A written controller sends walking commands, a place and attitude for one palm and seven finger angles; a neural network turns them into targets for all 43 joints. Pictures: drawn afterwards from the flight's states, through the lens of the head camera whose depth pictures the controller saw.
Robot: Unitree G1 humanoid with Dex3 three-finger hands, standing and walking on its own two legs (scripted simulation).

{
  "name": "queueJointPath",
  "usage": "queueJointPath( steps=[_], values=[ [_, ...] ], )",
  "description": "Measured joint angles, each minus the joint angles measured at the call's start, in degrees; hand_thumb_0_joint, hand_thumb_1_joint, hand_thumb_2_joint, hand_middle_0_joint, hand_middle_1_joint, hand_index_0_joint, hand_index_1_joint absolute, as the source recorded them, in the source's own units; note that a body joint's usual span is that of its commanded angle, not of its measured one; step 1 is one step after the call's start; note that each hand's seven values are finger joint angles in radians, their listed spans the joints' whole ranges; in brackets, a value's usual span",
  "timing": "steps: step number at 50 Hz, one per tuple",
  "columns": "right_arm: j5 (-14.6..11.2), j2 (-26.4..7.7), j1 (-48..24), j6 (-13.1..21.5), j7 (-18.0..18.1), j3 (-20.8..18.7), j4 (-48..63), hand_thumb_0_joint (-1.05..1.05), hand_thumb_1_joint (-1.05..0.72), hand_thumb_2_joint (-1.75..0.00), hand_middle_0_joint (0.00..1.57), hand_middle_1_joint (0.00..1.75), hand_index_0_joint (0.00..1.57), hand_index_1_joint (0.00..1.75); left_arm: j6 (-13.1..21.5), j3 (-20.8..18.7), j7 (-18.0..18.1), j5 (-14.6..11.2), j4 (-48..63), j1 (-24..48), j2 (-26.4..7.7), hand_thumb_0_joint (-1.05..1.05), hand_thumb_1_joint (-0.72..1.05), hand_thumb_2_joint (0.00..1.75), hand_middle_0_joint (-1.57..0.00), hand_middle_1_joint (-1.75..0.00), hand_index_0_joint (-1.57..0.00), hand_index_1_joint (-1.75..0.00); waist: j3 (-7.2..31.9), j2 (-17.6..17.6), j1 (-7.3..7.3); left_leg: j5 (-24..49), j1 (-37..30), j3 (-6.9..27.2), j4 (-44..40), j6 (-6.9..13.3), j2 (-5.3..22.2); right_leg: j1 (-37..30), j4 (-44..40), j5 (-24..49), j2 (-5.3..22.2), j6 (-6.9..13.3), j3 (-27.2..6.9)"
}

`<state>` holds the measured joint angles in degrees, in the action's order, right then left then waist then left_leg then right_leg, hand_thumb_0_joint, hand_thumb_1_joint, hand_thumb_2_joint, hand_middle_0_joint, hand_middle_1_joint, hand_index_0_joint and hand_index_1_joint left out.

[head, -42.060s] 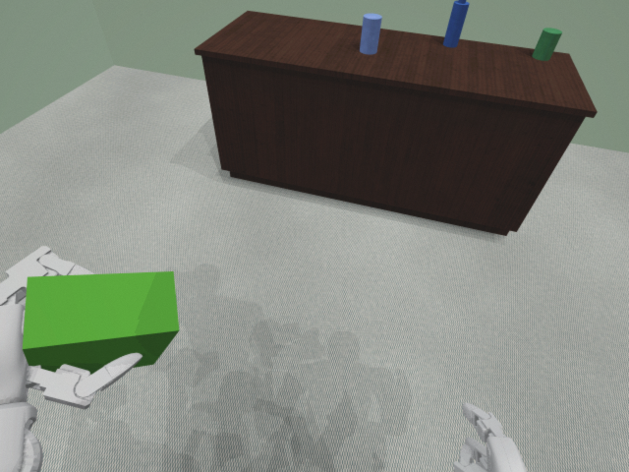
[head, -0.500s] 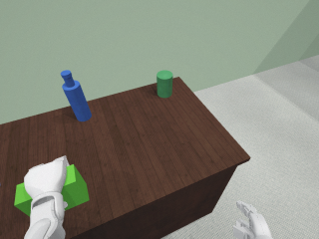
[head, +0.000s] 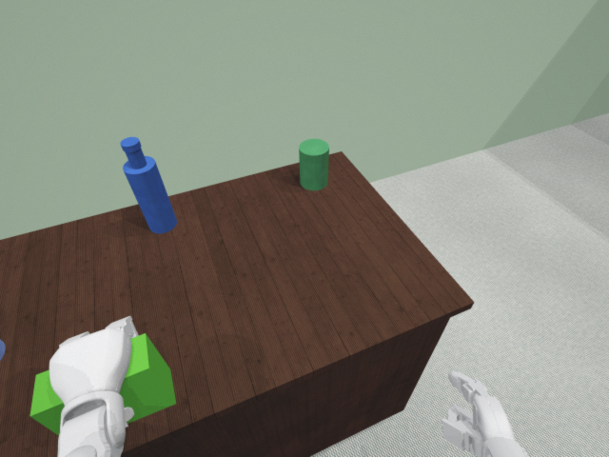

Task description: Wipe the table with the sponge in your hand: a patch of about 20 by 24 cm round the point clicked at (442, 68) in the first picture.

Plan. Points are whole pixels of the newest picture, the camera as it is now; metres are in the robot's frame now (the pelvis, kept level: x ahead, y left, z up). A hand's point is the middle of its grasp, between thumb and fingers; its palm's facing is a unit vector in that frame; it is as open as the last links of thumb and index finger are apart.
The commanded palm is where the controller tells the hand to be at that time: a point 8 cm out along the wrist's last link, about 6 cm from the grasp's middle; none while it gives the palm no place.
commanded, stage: lift the sponge slowly off the table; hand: left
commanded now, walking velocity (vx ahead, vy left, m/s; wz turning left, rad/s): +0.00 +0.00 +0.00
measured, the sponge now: (116, 395) +0.20 +0.30 -0.05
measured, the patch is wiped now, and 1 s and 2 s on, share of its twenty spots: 1.00 1.00 1.00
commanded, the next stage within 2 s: none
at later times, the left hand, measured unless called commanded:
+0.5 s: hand (108, 384) +0.19 +0.29 +0.00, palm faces -0.06 -0.11 -0.99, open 9.8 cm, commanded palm +0.17 +0.28 +0.06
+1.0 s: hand (107, 383) +0.19 +0.28 +0.02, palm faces -0.02 -0.14 -0.99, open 9.7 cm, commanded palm +0.16 +0.27 +0.09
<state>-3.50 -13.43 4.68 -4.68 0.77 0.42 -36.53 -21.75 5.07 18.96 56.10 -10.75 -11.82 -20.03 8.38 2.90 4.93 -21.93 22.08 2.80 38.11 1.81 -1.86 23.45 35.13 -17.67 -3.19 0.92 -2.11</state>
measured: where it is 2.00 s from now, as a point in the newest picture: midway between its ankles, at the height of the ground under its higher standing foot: outside the picture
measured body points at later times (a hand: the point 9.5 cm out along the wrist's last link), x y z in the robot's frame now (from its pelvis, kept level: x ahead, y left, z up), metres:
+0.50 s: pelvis +0.00 +0.00 +0.01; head -0.01 -0.02 +0.45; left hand +0.19 +0.29 +0.05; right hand +0.22 -0.22 -0.08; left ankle -0.03 +0.10 -0.72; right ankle +0.00 -0.12 -0.72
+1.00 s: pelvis +0.00 +0.00 +0.01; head -0.02 -0.02 +0.46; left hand +0.18 +0.28 +0.08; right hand +0.25 -0.19 -0.06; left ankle -0.03 +0.10 -0.72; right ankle +0.00 -0.12 -0.72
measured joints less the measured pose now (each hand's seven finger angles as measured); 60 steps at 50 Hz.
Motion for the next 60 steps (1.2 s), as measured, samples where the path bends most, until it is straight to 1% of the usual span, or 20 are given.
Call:
queueJointPath(
  steps=[4, 9, 16, 22, 30, 40, 49, 54, 60],
  values=[
    [0.1, 0.0, 0.1, 0.0, 0.3, 0.0, -0.2, 0.01, -0.91, -0.90, 0.20, 0.30, 0.20, 0.30, 0.2, -0.3, -0.6, -0.1, -1.1, 1.0, -0.1, 0.01, -0.46, 1.07, -0.71, -1.42, -0.72, -1.43, -0.2, 0.0, -0.10, 0.3, 0.1, 0.0, -0.2, -0.1, 0.1, 0.1, -0.2, 0.3, 0.0, 0.1, 0.0],
    [0.3, 0.0, 0.6, 0.1, 0.5, -0.2, -0.6, 0.01, -0.91, -0.90, 0.20, 0.30, 0.20, 0.30, 1.1, -1.1, -1.0, -0.6, -0.4, 0.1, -0.4, 0.01, -0.46, 1.07, -0.71, -1.42, -0.73, -1.42, -0.3, 0.1, -0.41, 0.6, -0.5, -0.1, -0.8, -0.1, 0.2, -0.5, -0.7, 0.7, -0.2, 0.1, -0.2],
    [0.3, -0.2, 0.9, 0.6, 0.8, -0.5, -1.2, 0.01, -0.91, -0.90, 0.20, 0.30, 0.20, 0.30, 1.0, -0.7, -1.6, -0.9, -0.3, 0.2, -0.5, 0.01, -0.46, 1.07, -0.72, -1.41, -0.73, -1.42, -1.1, 0.4, -0.44, 0.9, -1.8, 0.1, -1.4, -0.1, 0.1, -1.8, -1.5, 1.0, 0.0, 0.1, 0.0],
    [0.5, 0.0, 0.7, 1.2, 0.9, -0.7, -1.7, 0.01, -0.91, -0.90, 0.20, 0.30, 0.20, 0.30, 1.4, -0.5, -2.3, -1.2, 0.9, -0.8, -0.4, 0.00, -0.46, 1.07, -0.72, -1.41, -0.74, -1.42, -1.5, 0.6, -0.07, 1.3, -3.0, 0.0, -2.4, 0.0, 0.0, -3.1, -2.4, 1.3, 0.1, 0.0, -0.1],
    [0.8, 0.4, -0.6, 1.7, 1.0, -0.5, -2.0, 0.01, -0.91, -0.90, 0.20, 0.30, 0.20, 0.30, 1.9, -0.3, -3.5, -1.5, 2.2, -1.1, -0.2, 0.00, -0.47, 1.07, -0.73, -1.40, -0.75, -1.41, -2.3, 0.6, 0.91, 1.7, -5.1, 0.1, -3.8, 0.1, -0.1, -5.2, -3.8, 1.6, 0.3, 0.0, -0.1],
    [1.2, 0.6, -2.2, 1.7, 0.5, -0.2, -1.9, 0.01, -0.91, -0.90, 0.20, 0.30, 0.20, 0.30, 1.1, 1.4, -5.5, -1.5, 6.5, -3.3, 0.3, -0.01, -0.48, 1.07, -0.75, -1.38, -0.76, -1.39, -3.1, 0.8, 1.95, 2.3, -8.1, 0.2, -5.7, 0.3, -0.2, -8.3, -5.9, 2.3, 0.4, -0.1, -0.1],
    [1.5, 0.9, -3.3, 1.5, 0.5, 0.4, -2.4, 0.01, -0.90, -0.90, 0.20, 0.30, 0.20, 0.30, 0.2, 2.6, -6.4, -0.9, 8.6, -2.3, 0.1, -0.01, -0.49, 1.07, -0.76, -1.37, -0.78, -1.37, -4.3, 1.2, 2.81, 3.4, -10.6, 0.3, -7.8, 0.2, -0.2, -10.8, -7.8, 3.3, 0.5, 0.1, -0.1],
    [1.3, 1.1, -3.7, 1.1, 0.7, 1.1, -3.0, 0.01, -0.90, -0.90, 0.20, 0.30, 0.20, 0.30, -1.4, 2.3, -7.5, -1.4, 8.2, -0.3, -0.2, -0.01, -0.49, 1.07, -0.76, -1.37, -0.78, -1.37, -4.7, 1.2, 2.77, 4.3, -11.9, 0.4, -9.4, 0.0, -0.2, -11.9, -9.1, 3.9, 0.5, 0.2, -0.1],
    [1.3, 0.7, -3.7, 0.8, 0.7, 1.3, -3.0, 0.01, -0.90, -0.90, 0.20, 0.30, 0.20, 0.30, -2.2, 1.2, -9.7, -2.1, 9.8, -0.8, -1.2, -0.01, -0.49, 1.07, -0.76, -1.37, -0.78, -1.37, -5.0, 1.3, 2.33, 4.9, -13.5, 0.3, -10.8, -0.2, 0.1, -13.4, -10.4, 4.5, 0.3, 0.4, -0.2]
  ],
)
